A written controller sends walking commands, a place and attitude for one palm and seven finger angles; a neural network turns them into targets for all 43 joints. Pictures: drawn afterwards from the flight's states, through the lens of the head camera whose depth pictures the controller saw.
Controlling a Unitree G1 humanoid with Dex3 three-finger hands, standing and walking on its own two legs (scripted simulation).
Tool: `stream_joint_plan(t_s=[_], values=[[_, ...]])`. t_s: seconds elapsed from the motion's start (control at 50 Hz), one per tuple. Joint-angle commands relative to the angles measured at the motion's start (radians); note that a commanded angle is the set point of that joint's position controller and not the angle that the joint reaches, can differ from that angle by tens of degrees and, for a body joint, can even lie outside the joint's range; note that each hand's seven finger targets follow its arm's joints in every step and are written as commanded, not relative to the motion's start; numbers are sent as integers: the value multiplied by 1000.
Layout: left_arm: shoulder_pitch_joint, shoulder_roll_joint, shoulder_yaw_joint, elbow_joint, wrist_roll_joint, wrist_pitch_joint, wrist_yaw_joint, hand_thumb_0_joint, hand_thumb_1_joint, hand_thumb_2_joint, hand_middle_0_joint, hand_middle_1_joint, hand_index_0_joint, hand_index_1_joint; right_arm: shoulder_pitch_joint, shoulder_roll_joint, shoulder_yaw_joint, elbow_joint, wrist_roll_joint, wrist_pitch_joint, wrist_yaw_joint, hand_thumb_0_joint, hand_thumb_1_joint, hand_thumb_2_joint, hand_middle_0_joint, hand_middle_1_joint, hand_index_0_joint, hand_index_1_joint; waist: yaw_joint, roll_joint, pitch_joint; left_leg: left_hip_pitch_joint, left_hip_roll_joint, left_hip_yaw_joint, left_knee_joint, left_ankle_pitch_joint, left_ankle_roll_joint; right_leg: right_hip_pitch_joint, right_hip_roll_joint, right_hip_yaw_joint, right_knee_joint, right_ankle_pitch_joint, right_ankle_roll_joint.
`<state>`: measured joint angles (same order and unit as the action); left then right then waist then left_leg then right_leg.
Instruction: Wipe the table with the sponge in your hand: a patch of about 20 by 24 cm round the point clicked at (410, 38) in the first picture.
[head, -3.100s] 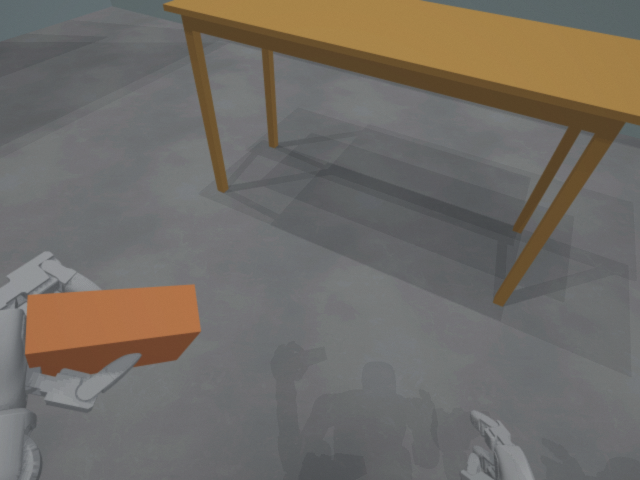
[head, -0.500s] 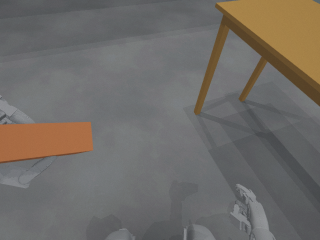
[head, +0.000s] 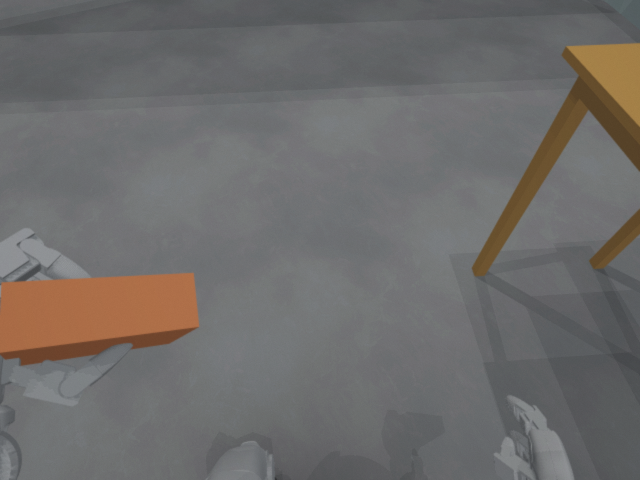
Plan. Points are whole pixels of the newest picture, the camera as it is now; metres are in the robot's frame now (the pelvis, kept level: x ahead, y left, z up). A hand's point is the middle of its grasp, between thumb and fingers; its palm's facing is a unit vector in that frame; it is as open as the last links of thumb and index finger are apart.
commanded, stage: walk to a spot facing it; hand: left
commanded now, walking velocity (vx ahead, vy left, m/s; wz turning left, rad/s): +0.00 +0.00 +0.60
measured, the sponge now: (131, 316) +0.23 +0.18 +0.15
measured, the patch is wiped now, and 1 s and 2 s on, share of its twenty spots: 0.00 0.00 0.00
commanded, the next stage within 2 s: turn to face it in 1.92 s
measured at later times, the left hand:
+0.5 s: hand (10, 372) +0.18 +0.25 +0.17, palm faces +0.65 -0.61 -0.45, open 9.1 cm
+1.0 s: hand out of the picture +0.06 +0.26 +0.18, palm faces +0.76 -0.51 -0.41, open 9.1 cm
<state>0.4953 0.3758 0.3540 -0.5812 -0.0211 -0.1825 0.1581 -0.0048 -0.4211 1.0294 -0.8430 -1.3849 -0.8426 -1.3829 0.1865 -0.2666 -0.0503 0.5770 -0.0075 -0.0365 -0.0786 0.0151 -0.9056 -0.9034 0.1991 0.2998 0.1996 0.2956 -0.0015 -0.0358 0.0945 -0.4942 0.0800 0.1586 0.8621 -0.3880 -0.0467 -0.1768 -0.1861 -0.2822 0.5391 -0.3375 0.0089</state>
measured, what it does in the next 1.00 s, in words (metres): steps on the spot, turning left: left foot, then right foot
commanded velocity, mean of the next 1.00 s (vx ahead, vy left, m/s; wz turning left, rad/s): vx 0.08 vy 0.00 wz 0.60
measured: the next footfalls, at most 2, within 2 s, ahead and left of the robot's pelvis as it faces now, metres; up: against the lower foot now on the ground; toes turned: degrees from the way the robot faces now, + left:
left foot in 0.10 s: +0.11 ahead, +0.13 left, +0.00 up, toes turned +12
right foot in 0.46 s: +0.13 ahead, -0.14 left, +0.00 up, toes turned +7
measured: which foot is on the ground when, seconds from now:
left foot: up 0.00-0.08, down 0.10-0.46, up 0.48-0.78, down 0.80-1.00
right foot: down 0.00-0.10, up 0.12-0.44, down 0.46-0.80, up 0.82-1.00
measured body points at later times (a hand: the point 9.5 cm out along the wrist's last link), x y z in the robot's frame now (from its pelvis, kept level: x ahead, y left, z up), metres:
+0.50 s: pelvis +0.04 -0.04 -0.02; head +0.07 -0.06 +0.43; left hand +0.14 +0.28 +0.20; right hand +0.26 -0.18 -0.13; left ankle +0.06 +0.11 -0.72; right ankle +0.09 -0.15 -0.74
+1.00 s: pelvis +0.01 -0.06 +0.00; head +0.02 -0.02 +0.45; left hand +0.02 +0.28 +0.20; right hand +0.26 -0.14 -0.09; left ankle -0.02 +0.06 -0.74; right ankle +0.09 -0.17 -0.68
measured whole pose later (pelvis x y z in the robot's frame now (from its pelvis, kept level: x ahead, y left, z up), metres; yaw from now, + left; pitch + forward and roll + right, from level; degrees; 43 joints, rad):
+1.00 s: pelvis +0.01 -0.06 +0.00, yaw +33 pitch +0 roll -3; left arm 0.50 0.39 0.37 -0.62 -0.04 -0.17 0.13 -0.01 -0.43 1.03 -0.85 -1.38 -0.85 -1.38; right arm 0.22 -0.15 0.01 0.58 0.01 -0.09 -0.02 0.01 -0.90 -0.90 0.20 0.30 0.20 0.30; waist 0.00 0.00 0.06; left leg -0.32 0.04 -0.03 0.55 -0.23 0.01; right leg -0.46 -0.06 -0.10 0.97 -0.45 0.09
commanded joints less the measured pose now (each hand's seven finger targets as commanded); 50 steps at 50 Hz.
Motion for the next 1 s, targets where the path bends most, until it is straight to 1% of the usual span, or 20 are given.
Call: stream_joint_plan(t_s=[0.0, 0.04, 0.06, 0.08, 0.1, 0.14, 0.22, 0.38, 0.4, 0.44, 0.48, 0.5, 0.56, 0.66, 0.74, 0.76, 0.78, 0.8, 0.88, 0.98], values=[[1, 165, 166, -214, -25, -50, 57, 0, 100, 1300, -1200, -1600, -1200, -1600, -55, 2, -4, -188, 6, -32, 7, 0, -900, -900, 200, 300, 200, 300, 25, -170, -229, 100, -67, 104, -253, 57, 3, 154, -186, 68, 33, 785, -76], [-43, 174, 161, -248, -32, -59, 61, 0, 100, 1300, -1200, -1600, -1200, -1600, -25, -17, -22, -190, 12, -30, -3, 0, -900, -900, 200, 300, 200, 300, -37, -38, -309, 365, -94, 81, -419, 228, 27, 21, -141, 40, 343, 737, -7], [-59, 173, 155, -290, -39, -79, 58, 0, 100, 1300, -1200, -1600, -1200, -1600, -32, -40, -28, -195, 13, -36, -1, 0, -900, -900, 200, 300, 200, 300, -39, 206, -338, 554, 98, -180, -430, 586, 131, -215, -24, 49, 593, 220, 54], [-71, 181, 143, -325, -41, -102, 50, 0, 100, 1300, -1200, -1600, -1200, -1600, -31, -70, -32, -195, 20, -55, 10, 0, -900, -900, 200, 300, 200, 300, -13, 405, -345, 631, 366, -592, -424, 1104, 283, -423, 98, 143, 778, -390, 78], [-41, 197, 158, -199, -14, -94, 26, 0, 100, 1300, -1200, -1600, -1200, -1600, -14, -73, -29, -166, 22, -70, 32, 0, -900, -900, 200, 300, 200, 300, -21, 273, -281, 598, 375, -593, -420, 1029, 302, -506, 70, 243, 807, -348, 59], [-41, 230, 193, -274, -14, -86, 17, 0, 100, 1300, -1200, -1600, -1200, -1600, -47, -87, -49, -159, 35, -59, 40, 0, -900, -900, 200, 300, 200, 300, -19, 242, -273, 500, 321, -541, -438, 751, 313, -529, 50, 278, 792, -248, 75], [43, 192, 193, -382, -40, -87, 8, 0, 100, 1300, -1200, -1600, -1200, -1600, -65, -52, -23, -151, 29, -84, 49, 0, -900, -900, 200, 300, 200, 300, 2, 345, -252, 259, 182, -322, -514, 426, 215, -309, 80, 204, 534, -66, 84], [-74, 113, 114, -115, -43, -18, -9, 0, 100, 1300, -1200, -1600, -1200, -1600, -49, -40, 10, -126, 28, -108, 16, 0, -900, -900, 200, 300, 200, 300, 19, 204, -186, 140, 133, -307, -429, 161, 158, -10, 181, 134, -3, -23, 95], [-119, 104, 92, -99, -33, -10, -11, 0, 100, 1300, -1200, -1600, -1200, -1600, -57, -26, 19, -122, 28, -107, 16, 0, -900, -900, 200, 300, 200, 300, 25, 116, -176, 97, 81, -283, -323, 115, 124, 41, 125, 177, -157, 57, 74], [-195, 222, 135, -63, -23, 16, 9, 0, 100, 1300, -1200, -1600, -1200, -1600, -73, -14, 26, -122, 17, -109, 7, 0, -900, -900, 200, 300, 200, 300, 23, -282, -150, -134, -104, -145, 207, -207, 15, 53, -296, 641, -293, 290, -99], [-206, 172, 81, -78, -20, 23, 12, 0, 100, 1300, -1200, -1600, -1200, -1600, -79, -34, 12, -99, 5, -107, 14, 0, -900, -900, 200, 300, 200, 300, 11, -205, -159, -121, -70, -194, 436, -122, -6, 4, -286, 572, -250, 308, -133], [-200, 166, 75, -127, -20, 1, 8, 0, 100, 1300, -1200, -1600, -1200, -1600, -110, -16, 25, -106, 7, -96, 11, 0, -900, -900, 200, 300, 200, 300, 13, -158, -132, -119, -46, -175, 481, -67, -20, -2, -243, 427, -229, 370, -127], [-173, 194, 114, -173, -14, -28, 15, 0, 100, 1300, -1200, -1600, -1200, -1600, -149, -15, 25, -116, 4, -82, -15, 0, -900, -900, 200, 300, 200, 300, 10, -129, -131, -29, -24, -126, 308, -58, -26, -3, -181, 208, -194, 515, -96], [-21, 204, 183, -228, -26, -33, 43, 0, 100, 1300, -1200, -1600, -1200, -1600, -103, -3, 10, -174, -6, -55, -18, 0, -900, -900, 200, 300, 200, 300, 46, -138, -227, 70, -32, -23, -97, -96, -6, 121, -205, 191, -97, 685, -119], [-16, 169, 159, -221, -40, -34, 44, 0, 100, 1300, -1200, -1600, -1200, -1600, -34, -20, -7, -182, 2, -31, -10, 0, -900, -900, 200, 300, 200, 300, -20, -39, -277, 299, -68, -8, -421, 178, 11, 23, -150, 132, 155, 580, -24], [-30, 165, 145, -250, -48, -45, 40, 0, 100, 1300, -1200, -1600, -1200, -1600, -33, -50, -15, -188, 8, -39, -10, 0, -900, -900, 200, 300, 200, 300, -28, 133, -285, 398, 62, -182, -465, 449, 78, -126, -59, 104, 341, 321, 32], [-31, 160, 123, -276, -56, -68, 26, 0, 100, 1300, -1200, -1600, -1200, -1600, -34, -80, -25, -196, 11, -57, -4, 0, -900, -900, 200, 300, 200, 300, -10, 398, -241, 465, 308, -520, -488, 951, 207, -352, 79, 123, 524, -242, 89], [-2, 187, 153, -212, -22, -78, 11, 0, 100, 1300, -1200, -1600, -1200, -1600, -11, -62, -14, -165, 2, -73, 12, 0, -900, -900, 200, 300, 200, 300, -6, 381, -209, 465, 355, -613, -469, 1039, 274, -448, 77, 222, 614, -339, 78], [-65, 177, 132, -335, -13, -84, -5, 0, 100, 1300, -1200, -1600, -1200, -1600, -44, -74, -29, -141, 25, -102, 48, 0, -900, -900, 200, 300, 200, 300, -6, 292, -213, 364, 191, -392, -473, 595, 223, -381, 93, 225, 530, -108, 82], [-34, 144, 121, -245, -33, -57, -7, 0, 100, 1300, -1200, -1600, -1200, -1600, -44, -63, -5, -124, 20, -113, 37, 0, -900, -900, 200, 300, 200, 300, -8, 309, -174, 194, 153, -412, -588, 115, 212, -185, 152, 170, 315, -105, 82]])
